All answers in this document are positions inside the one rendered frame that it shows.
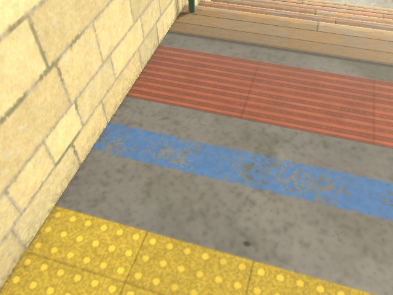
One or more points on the stairs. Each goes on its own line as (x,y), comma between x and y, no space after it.
(315,10)

